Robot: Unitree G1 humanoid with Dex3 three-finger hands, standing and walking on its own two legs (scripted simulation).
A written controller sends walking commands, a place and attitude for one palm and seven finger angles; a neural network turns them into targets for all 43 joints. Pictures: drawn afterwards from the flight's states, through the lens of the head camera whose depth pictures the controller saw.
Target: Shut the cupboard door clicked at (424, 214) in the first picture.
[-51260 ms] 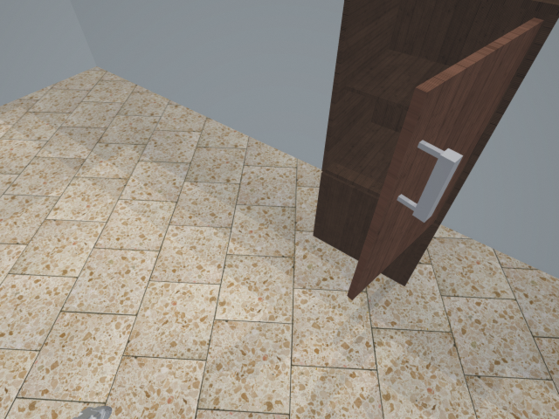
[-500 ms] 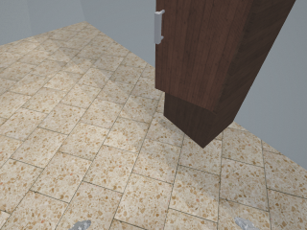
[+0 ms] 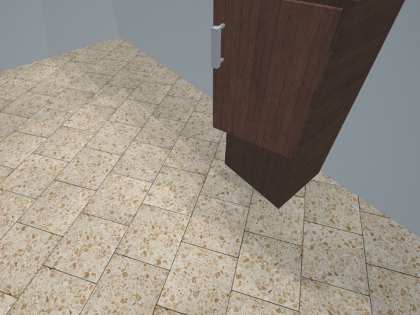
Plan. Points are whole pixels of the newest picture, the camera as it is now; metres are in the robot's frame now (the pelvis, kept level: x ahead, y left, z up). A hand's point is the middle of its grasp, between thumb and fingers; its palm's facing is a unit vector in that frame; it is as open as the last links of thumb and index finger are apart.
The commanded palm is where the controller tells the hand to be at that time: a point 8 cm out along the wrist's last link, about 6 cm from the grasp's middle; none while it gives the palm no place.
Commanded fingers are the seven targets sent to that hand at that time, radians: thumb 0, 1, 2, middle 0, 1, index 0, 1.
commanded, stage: let the arm hang, fingers relaxed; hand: left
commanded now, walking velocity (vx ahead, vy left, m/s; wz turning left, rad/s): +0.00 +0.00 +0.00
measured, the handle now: (219, 45) +0.96 +0.01 +0.07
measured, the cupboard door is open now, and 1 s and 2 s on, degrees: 18 18 18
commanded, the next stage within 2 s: look to check the result in 0.34 s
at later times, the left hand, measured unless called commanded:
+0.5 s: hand out of the picture -0.03 +0.17 -0.18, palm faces +0.04 -0.98 -0.17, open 7.4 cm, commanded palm none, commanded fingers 0.00 0.90 0.90 -0.20 -0.30 -0.20 -0.30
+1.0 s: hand out of the picture +0.03 +0.21 -0.17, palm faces +0.00 -0.97 -0.25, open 7.4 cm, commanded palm none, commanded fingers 0.00 0.90 0.90 -0.20 -0.30 -0.20 -0.30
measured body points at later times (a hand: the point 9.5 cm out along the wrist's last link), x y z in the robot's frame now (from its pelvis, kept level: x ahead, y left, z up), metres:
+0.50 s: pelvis +0.00 +0.01 +0.00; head +0.01 +0.01 +0.45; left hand -0.03 +0.22 -0.16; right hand -0.02 -0.21 -0.16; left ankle +0.04 +0.10 -0.74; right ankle -0.02 -0.10 -0.74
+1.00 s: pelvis +0.01 +0.01 +0.00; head +0.01 +0.01 +0.45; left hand +0.03 +0.27 -0.15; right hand +0.03 -0.25 -0.15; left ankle +0.04 +0.10 -0.74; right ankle -0.02 -0.10 -0.74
